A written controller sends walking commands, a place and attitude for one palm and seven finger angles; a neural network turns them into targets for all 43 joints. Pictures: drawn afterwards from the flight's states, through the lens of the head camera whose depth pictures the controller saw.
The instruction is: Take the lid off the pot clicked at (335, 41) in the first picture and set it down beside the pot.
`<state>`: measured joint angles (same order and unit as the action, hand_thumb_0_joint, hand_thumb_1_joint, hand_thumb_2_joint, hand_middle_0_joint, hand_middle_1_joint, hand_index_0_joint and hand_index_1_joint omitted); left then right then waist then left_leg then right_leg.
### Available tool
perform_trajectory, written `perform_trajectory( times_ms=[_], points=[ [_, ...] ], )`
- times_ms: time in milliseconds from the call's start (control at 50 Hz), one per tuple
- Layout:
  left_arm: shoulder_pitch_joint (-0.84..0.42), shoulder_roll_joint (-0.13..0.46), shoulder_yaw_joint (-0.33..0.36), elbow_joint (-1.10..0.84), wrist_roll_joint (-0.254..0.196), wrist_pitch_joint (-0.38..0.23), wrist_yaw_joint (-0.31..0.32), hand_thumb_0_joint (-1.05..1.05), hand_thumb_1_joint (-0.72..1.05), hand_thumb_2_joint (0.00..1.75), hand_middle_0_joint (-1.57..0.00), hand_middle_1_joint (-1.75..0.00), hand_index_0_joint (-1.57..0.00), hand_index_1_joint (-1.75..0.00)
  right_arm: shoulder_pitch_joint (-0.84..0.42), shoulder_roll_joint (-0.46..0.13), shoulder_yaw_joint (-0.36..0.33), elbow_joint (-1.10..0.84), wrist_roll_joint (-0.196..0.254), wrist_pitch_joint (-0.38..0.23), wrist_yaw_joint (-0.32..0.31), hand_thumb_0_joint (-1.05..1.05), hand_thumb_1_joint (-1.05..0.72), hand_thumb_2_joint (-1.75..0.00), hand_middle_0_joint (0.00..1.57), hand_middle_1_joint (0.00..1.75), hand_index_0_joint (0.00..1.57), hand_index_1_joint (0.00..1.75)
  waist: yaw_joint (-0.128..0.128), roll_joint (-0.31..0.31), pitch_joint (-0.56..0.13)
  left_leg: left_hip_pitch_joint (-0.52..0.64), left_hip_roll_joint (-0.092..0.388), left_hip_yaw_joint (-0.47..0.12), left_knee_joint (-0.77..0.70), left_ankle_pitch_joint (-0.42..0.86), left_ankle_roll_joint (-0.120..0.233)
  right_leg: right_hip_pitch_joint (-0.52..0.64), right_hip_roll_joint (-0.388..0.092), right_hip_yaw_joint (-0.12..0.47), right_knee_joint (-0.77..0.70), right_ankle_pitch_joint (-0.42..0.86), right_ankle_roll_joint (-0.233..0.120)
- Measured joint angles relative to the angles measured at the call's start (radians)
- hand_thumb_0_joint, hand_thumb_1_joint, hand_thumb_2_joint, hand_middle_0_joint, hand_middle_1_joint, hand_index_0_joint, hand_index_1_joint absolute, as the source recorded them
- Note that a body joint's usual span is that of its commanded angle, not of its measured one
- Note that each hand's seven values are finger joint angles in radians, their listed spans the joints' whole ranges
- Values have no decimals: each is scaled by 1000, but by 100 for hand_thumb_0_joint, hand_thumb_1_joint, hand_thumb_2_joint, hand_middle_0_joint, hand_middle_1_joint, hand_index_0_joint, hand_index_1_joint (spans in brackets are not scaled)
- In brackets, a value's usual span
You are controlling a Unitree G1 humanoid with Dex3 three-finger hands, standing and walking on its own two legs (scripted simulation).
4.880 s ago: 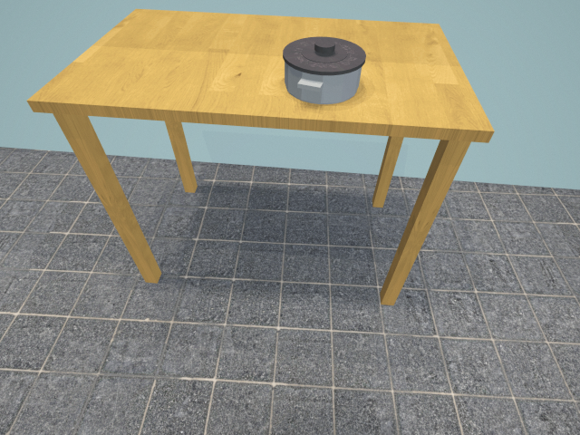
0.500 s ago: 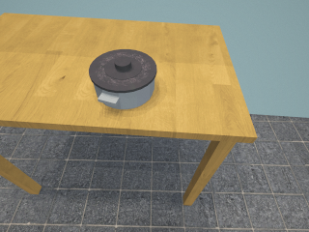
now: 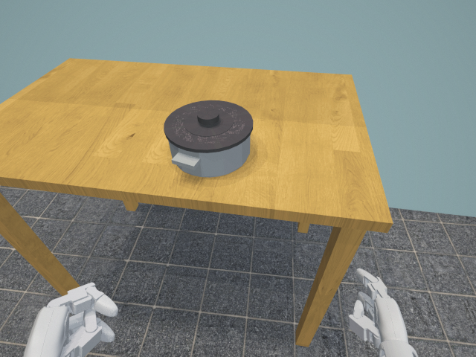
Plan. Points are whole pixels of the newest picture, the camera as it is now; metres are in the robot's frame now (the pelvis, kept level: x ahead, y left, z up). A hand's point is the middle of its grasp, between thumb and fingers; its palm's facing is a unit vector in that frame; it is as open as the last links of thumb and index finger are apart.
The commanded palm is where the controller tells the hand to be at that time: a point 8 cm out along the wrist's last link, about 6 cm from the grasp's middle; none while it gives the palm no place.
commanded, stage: lift the closed hand beside the body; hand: left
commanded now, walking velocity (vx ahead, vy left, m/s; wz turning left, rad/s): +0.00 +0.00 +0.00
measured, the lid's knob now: (208, 116) +0.54 +0.15 +0.15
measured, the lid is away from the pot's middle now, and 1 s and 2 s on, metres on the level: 0.00 0.00 0.00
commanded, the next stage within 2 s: raise the hand higher, near the body in 0.06 s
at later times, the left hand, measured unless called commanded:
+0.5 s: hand (74, 281) +0.16 +0.24 +0.13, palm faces +0.28 -0.86 -0.44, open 3.1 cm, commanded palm +0.11 +0.28 +0.16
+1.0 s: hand (44, 238) +0.18 +0.26 +0.20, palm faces +0.38 -0.83 -0.40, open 3.1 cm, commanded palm +0.12 +0.29 +0.22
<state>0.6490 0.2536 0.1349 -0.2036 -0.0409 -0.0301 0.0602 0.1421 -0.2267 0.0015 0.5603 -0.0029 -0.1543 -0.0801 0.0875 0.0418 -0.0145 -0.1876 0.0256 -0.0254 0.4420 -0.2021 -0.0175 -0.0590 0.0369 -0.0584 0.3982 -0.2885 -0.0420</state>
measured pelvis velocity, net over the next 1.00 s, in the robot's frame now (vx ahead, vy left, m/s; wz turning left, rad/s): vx -0.01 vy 0.03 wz -0.04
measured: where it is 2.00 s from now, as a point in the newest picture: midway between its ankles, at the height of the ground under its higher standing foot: outside the picture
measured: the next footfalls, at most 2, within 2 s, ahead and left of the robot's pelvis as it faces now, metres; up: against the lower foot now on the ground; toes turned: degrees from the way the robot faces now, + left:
none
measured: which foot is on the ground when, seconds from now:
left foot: down 0.00-1.00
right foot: down 0.00-1.00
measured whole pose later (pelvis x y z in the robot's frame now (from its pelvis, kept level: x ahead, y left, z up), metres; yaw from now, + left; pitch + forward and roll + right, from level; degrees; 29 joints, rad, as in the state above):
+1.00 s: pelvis -0.01 +0.03 +0.00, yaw -2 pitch -6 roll -1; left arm 0.48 0.35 0.33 -0.57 -0.06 -0.13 0.07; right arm 0.18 -0.20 0.05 0.63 -0.01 -0.16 -0.06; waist 0.09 0.06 0.04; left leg -0.12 0.01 0.03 0.41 -0.19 0.01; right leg 0.00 0.01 -0.01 0.35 -0.25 -0.01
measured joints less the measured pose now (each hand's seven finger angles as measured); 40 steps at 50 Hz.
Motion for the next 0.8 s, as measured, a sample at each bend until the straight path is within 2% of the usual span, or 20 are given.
perform_trajectory(
  times_ms=[120, 280, 440, 800],
  points=[
    [22, 31, 48, -113, -1, -28, -1, 1, 90, 89, -121, -140, -122, -140, 49, 28, 15, 39, -1, 5, -3, 1, -91, -90, 20, 30, 21, 30, -10, 10, 7, 30, 3, 13, -11, -1, -2, 25, 1, 13, -11, 4, 1],
    [58, 61, 91, -203, 4, -63, -9, 1, 90, 89, -128, -148, -129, -148, 77, 38, 10, 79, 3, 1, -1, 2, -91, -90, 20, 30, 21, 30, -26, 27, 18, 43, 1, 35, -20, -1, 6, 29, -3, 35, -15, 9, 10],
    [32, 66, 87, -272, 10, -72, -1, 1, 90, 89, -130, -149, -130, -150, 65, 14, 5, 79, 1, -28, -6, 2, -91, -90, 20, 30, 21, 30, -16, 24, 28, 47, -5, 44, -23, 0, 16, 34, -11, 43, -25, 17, 21],
    [-81, 79, 141, -361, -4, -81, 3, 1, 89, 89, -131, -150, -131, -150, 17, 23, 35, 42, -7, -23, 16, 1, -91, -90, 20, 30, 21, 30, 6, 8, 38, 66, -18, 50, -25, 1, 30, 60, -24, 47, -42, 27, 36]
  ],
)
